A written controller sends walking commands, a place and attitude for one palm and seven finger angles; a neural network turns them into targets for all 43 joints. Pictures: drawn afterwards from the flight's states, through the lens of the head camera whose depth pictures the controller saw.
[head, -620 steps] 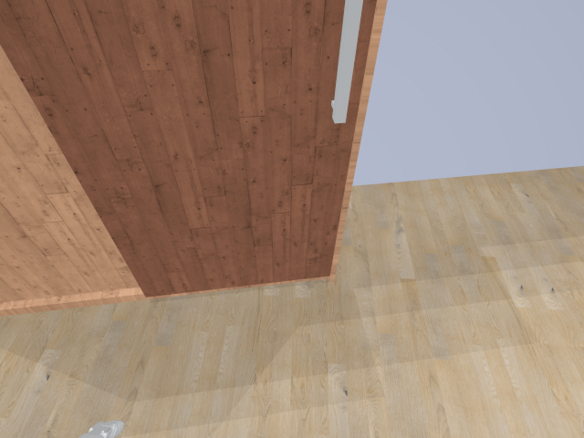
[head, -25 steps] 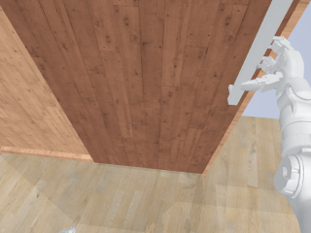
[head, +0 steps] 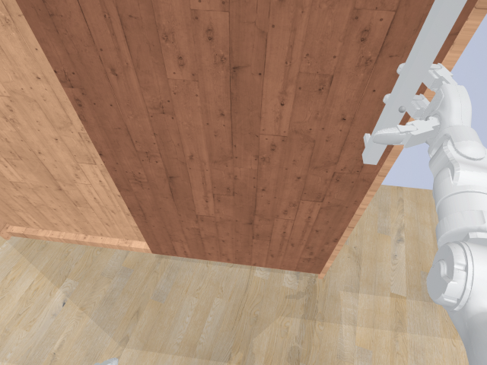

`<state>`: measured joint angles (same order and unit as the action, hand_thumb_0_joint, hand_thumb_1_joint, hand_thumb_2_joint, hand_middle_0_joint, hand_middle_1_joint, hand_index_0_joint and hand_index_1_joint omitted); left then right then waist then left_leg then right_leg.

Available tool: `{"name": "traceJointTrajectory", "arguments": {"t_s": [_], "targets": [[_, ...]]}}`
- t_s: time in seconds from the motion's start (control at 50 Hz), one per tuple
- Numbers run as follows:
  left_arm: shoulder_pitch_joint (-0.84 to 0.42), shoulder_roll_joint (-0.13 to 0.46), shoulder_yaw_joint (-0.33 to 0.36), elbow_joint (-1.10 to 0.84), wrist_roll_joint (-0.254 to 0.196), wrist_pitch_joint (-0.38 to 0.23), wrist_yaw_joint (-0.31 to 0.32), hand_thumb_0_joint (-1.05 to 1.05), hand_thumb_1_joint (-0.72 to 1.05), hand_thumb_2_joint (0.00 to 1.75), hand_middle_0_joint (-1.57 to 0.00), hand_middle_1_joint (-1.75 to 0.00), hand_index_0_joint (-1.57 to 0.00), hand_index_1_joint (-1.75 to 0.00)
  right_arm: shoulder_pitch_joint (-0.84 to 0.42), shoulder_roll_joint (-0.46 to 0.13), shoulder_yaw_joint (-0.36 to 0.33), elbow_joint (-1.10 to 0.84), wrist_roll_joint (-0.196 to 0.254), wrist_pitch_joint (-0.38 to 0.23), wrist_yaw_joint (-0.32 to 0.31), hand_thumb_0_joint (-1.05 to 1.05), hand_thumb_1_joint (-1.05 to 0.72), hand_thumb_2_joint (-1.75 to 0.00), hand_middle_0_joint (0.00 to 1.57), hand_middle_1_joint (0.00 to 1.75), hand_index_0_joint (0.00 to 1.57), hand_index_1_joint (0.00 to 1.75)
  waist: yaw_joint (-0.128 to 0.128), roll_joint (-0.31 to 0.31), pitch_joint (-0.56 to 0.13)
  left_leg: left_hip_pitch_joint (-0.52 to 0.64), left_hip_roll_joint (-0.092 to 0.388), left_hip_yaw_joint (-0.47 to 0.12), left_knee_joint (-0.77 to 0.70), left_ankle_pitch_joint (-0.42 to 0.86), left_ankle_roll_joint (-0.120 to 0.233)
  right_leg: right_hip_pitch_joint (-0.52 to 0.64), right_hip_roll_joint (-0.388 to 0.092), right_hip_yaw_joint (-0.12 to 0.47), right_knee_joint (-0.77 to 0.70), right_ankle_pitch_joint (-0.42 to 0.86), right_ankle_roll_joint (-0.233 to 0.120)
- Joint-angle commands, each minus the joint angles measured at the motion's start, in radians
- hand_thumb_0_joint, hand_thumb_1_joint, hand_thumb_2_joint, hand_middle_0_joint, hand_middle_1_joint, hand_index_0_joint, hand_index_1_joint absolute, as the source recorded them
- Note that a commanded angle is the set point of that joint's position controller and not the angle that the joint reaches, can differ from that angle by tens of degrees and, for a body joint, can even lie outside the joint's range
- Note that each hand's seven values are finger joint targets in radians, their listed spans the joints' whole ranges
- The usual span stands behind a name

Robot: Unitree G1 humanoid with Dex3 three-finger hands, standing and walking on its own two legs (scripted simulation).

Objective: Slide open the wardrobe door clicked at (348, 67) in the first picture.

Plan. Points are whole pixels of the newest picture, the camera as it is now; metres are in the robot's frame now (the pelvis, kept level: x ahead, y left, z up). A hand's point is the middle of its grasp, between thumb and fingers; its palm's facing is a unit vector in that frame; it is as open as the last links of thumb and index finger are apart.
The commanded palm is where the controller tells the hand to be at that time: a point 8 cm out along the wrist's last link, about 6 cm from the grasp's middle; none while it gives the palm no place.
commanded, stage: slide the fingers in behind the handle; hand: right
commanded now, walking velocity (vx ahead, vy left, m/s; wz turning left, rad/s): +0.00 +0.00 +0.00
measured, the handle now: (401, 81) +0.55 -0.16 +0.20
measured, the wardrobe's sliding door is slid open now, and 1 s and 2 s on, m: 0.00 0.00 0.00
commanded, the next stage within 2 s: grip the handle and tug to test in 0.52 s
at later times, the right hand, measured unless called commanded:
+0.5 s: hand (394, 105) +0.50 -0.15 +0.19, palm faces -0.02 +1.00 +0.00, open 14.0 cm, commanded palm +0.48 -0.20 +0.19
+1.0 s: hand (398, 107) +0.49 -0.15 +0.19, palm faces -0.02 +1.00 +0.01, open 10.6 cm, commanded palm +0.46 -0.20 +0.19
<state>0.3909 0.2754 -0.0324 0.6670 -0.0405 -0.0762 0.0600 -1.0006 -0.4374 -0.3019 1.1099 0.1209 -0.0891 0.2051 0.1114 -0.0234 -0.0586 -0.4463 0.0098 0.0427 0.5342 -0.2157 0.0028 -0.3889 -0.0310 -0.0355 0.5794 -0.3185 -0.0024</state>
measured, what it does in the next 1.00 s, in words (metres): stands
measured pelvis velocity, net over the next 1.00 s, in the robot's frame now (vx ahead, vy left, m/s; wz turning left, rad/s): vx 0.01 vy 0.00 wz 0.00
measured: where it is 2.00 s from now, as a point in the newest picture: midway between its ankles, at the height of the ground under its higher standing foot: outside the picture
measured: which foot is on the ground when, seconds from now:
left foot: down 0.00-1.00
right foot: down 0.00-1.00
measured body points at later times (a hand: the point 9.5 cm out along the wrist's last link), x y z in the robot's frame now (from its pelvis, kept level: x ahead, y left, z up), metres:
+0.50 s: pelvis +0.00 +0.00 +0.00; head +0.05 +0.00 +0.45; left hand +0.02 +0.26 -0.12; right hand +0.50 -0.21 +0.19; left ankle +0.03 +0.12 -0.73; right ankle -0.02 -0.12 -0.73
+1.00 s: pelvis +0.01 +0.00 +0.00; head +0.04 +0.00 +0.45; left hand +0.07 +0.26 -0.11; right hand +0.48 -0.21 +0.19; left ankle +0.03 +0.12 -0.73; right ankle -0.02 -0.12 -0.73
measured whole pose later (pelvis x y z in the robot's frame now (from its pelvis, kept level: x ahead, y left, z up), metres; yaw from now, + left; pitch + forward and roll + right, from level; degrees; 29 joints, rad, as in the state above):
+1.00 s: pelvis +0.01 +0.00 +0.00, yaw +0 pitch +7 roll +1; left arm 0.37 0.27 -0.03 0.66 -0.04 -0.07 0.05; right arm -0.95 -0.38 -0.28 1.01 0.13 -0.07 0.17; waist 0.09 -0.03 -0.07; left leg -0.42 0.01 0.04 0.53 -0.23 0.00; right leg -0.36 -0.03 -0.04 0.57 -0.33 0.00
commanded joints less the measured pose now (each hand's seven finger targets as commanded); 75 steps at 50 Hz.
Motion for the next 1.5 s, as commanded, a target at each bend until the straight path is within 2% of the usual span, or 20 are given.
{"name": "traceJointTrajectory", "arguments": {"t_s": [0.0,0.06,0.18,0.22,0.24,0.42,0.5,0.54,0.58,0.6,0.64,0.88,0.92,1.02,1.12,1.18,1.2,1.3,1.36,1.48], "targets": [[0.059,0.152,0.055,-0.09,-0.001,-0.04,0.011,0.0,0.9,0.9,-0.2,-0.3,-0.2,-0.3,-0.586,-0.217,-0.014,-0.257,0.017,-0.091,0.005,0.0,0.5,-0.3,0.3,1.2,0.3,1.2,0.01,-0.032,-0.358,0.207,-0.012,-0.026,-0.031,0.235,0.021,0.093,0.026,0.027,-0.065,0.204,-0.026],[0.065,0.153,0.055,-0.077,-0.001,-0.047,0.011,0.0,0.9,0.9,-0.2,-0.3,-0.2,-0.3,-0.573,-0.205,-0.011,-0.218,0.025,-0.094,0.006,0.0,0.5,-0.3,0.3,1.2,0.3,1.2,0.015,0.017,-0.336,0.196,-0.016,-0.02,-0.033,0.23,0.019,0.084,0.023,0.031,-0.066,0.199,-0.025],[0.079,0.155,0.056,-0.068,0.002,-0.052,0.008,0.0,0.9,0.9,-0.2,-0.3,-0.2,-0.3,-0.592,-0.165,0.025,-0.204,0.02,-0.086,-0.007,0.0,0.5,-0.3,0.3,1.2,0.3,1.2,0.024,-0.015,-0.326,0.162,-0.014,-0.01,-0.029,0.21,0.022,0.096,0.021,0.038,-0.065,0.21,-0.021],[0.082,0.161,0.055,-0.064,0.003,-0.053,0.008,0.0,0.9,0.9,-0.2,-0.3,-0.2,-0.3,-0.595,-0.227,-0.029,-0.193,0.016,-0.084,-0.019,0.0,0.5,-0.3,0.3,1.2,0.3,1.2,0.014,0.002,-0.344,0.17,-0.015,-0.018,-0.03,0.207,0.019,0.083,0.021,0.039,-0.066,0.198,-0.021],[0.084,0.157,0.053,-0.066,0.005,-0.054,0.007,0.0,0.9,0.9,-0.2,-0.3,-0.2,-0.3,-0.608,-0.195,-0.001,-0.192,0.011,-0.083,-0.021,0.0,0.5,-0.3,0.3,1.2,0.3,1.2,0.021,0.008,-0.341,0.17,-0.016,-0.015,-0.027,0.21,0.018,0.078,0.022,0.04,-0.07,0.2,-0.021],[0.097,0.162,0.058,-0.073,0.006,-0.045,0.002,0.0,0.9,0.9,-0.2,-0.3,-0.2,-0.3,-0.571,-0.254,-0.047,-0.184,-0.007,-0.097,-0.029,0.0,0.5,-0.3,0.3,1.2,0.3,1.2,0.007,0.005,-0.359,0.191,-0.018,-0.019,-0.015,0.253,0.021,0.073,0.019,0.032,-0.06,0.239,-0.021],[0.098,0.156,0.063,-0.079,0.007,-0.045,0.0,0.0,0.9,0.9,-0.2,-0.3,-0.2,-0.3,-0.558,-0.226,-0.036,-0.249,0.008,-0.105,-0.015,0.0,0.5,-0.3,0.3,1.2,0.3,1.2,0.0,-0.04,-0.419,0.205,-0.022,-0.017,-0.005,0.316,0.024,0.128,0.016,0.031,-0.044,0.322,-0.017],[0.097,0.154,0.065,-0.079,0.008,-0.043,-0.003,0.0,0.9,0.9,-0.2,-0.3,-0.2,-0.3,-0.553,-0.199,-0.018,-0.277,0.012,-0.098,-0.011,0.0,0.5,-0.3,0.3,1.2,0.3,1.2,0.0,-0.018,-0.425,0.211,-0.025,-0.012,-0.003,0.338,0.022,0.138,0.015,0.034,-0.045,0.352,-0.016],[0.095,0.15,0.065,-0.076,0.004,-0.04,-0.003,0.0,0.9,0.9,-0.2,-0.3,-0.2,-0.3,-0.527,-0.145,0.02,-0.254,0.022,-0.079,-0.009,0.0,0.5,-0.3,0.3,1.2,0.3,1.2,0.013,-0.02,-0.371,0.189,-0.024,-0.004,-0.012,0.322,0.023,0.135,0.013,0.03,-0.044,0.348,-0.018],[0.094,0.154,0.064,-0.07,0.005,-0.038,-0.003,0.0,0.9,0.9,-0.2,-0.3,-0.2,-0.3,-0.527,-0.17,-0.003,-0.253,0.021,-0.071,-0.011,0.0,0.5,-0.3,0.3,1.2,0.3,1.2,0.004,-0.017,-0.363,0.183,-0.025,-0.005,-0.013,0.309,0.023,0.126,0.012,0.034,-0.051,0.332,-0.016],[0.09,0.155,0.064,-0.071,0.007,-0.034,-0.001,0.0,0.9,0.9,-0.2,-0.3,-0.2,-0.3,-0.525,-0.195,-0.028,-0.254,0.019,-0.058,-0.02,0.0,0.41,-0.34,0.31,1.21,0.31,1.21,-0.001,0.0,-0.359,0.202,-0.023,-0.007,-0.016,0.312,0.022,0.109,0.015,0.028,-0.056,0.314,-0.019],[0.052,0.142,0.061,-0.093,0.005,-0.028,-0.001,0.0,0.9,0.9,-0.2,-0.3,-0.2,-0.3,-0.481,-0.152,0.004,-0.334,0.017,-0.056,-0.035,0.0,-0.15,-0.58,0.37,1.29,0.37,1.29,-0.013,0.007,-0.376,0.248,-0.018,-0.006,-0.015,0.36,0.025,0.14,0.018,0.022,-0.058,0.358,-0.023],[0.042,0.145,0.059,-0.093,0.002,-0.022,0.001,0.0,0.9,0.9,-0.2,-0.3,-0.2,-0.3,-0.455,-0.2,-0.042,-0.304,0.017,-0.046,-0.035,0.0,-0.25,-0.62,0.38,1.31,0.38,1.31,-0.024,0.023,-0.354,0.257,-0.018,-0.013,-0.02,0.358,0.024,0.115,0.021,0.017,-0.063,0.332,-0.024],[0.024,0.139,0.054,-0.101,-0.002,-0.021,0.004,0.0,0.9,0.9,-0.2,-0.3,-0.2,-0.3,-0.503,-0.132,0.028,-0.329,0.022,-0.041,-0.019,0.0,-0.48,-0.72,0.41,1.34,0.41,1.34,-0.003,-0.008,-0.328,0.224,-0.016,-0.013,-0.029,0.324,0.023,0.129,0.023,0.021,-0.068,0.3,-0.024],[0.03,0.143,0.052,-0.089,-0.001,-0.027,0.009,0.0,0.9,0.9,-0.2,-0.3,-0.2,-0.3,-0.54,-0.141,0.028,-0.301,0.023,-0.049,-0.02,0.0,-0.71,-0.82,0.43,1.37,0.43,1.37,0.001,-0.011,-0.334,0.207,-0.015,-0.013,-0.029,0.295,0.025,0.136,0.023,0.032,-0.069,0.286,-0.021],[0.044,0.15,0.054,-0.083,0.003,-0.031,0.011,0.0,0.9,0.9,-0.2,-0.3,-0.2,-0.3,-0.523,-0.163,0.004,-0.251,0.026,-0.058,-0.021,0.0,-0.85,-0.88,0.44,1.39,0.44,1.39,-0.001,0.039,-0.333,0.223,-0.013,-0.011,-0.03,0.28,0.024,0.111,0.025,0.032,-0.07,0.262,-0.025],[0.038,0.149,0.054,-0.084,0.001,-0.031,0.011,0.0,0.9,0.9,-0.2,-0.3,-0.2,-0.3,-0.534,-0.17,0.004,-0.258,0.02,-0.062,-0.018,0.0,-0.9,-0.9,0.45,1.4,0.45,1.4,0.0,0.01,-0.345,0.218,-0.012,-0.017,-0.026,0.287,0.023,0.112,0.025,0.029,-0.067,0.264,-0.024],[0.05,0.145,0.056,-0.078,0.005,-0.036,0.006,0.0,0.9,0.9,-0.2,-0.3,-0.2,-0.3,-0.557,-0.15,0.013,-0.274,0.022,-0.074,-0.023,0.0,-0.9,-0.9,0.45,1.4,0.45,1.4,0.0,-0.004,-0.374,0.212,-0.016,-0.014,-0.019,0.301,0.023,0.131,0.026,0.034,-0.061,0.292,-0.021],[0.053,0.142,0.056,-0.072,0.004,-0.039,0.004,0.0,0.9,0.9,-0.2,-0.3,-0.2,-0.3,-0.574,-0.125,0.038,-0.26,0.014,-0.072,-0.028,0.0,-0.9,-0.9,0.45,1.4,0.45,1.4,0.011,-0.021,-0.336,0.181,-0.016,-0.012,-0.026,0.268,0.023,0.125,0.024,0.035,-0.065,0.266,-0.019],[0.067,0.153,0.056,-0.066,0.007,-0.044,0.006,0.0,0.9,0.9,-0.2,-0.3,-0.2,-0.3,-0.556,-0.173,-0.002,-0.221,0.017,-0.08,-0.034,0.0,-0.9,-0.9,0.45,1.4,0.45,1.4,0.007,0.035,-0.332,0.203,-0.015,-0.013,-0.033,0.231,0.022,0.09,0.024,0.036,-0.072,0.219,-0.024]]}}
